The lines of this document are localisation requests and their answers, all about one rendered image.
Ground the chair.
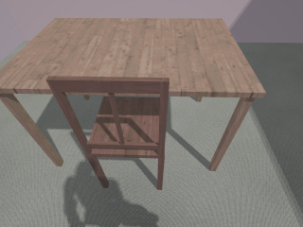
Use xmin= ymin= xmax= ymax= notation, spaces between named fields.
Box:
xmin=46 ymin=76 xmax=169 ymax=190

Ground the table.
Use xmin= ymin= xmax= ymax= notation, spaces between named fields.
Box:
xmin=0 ymin=18 xmax=266 ymax=171

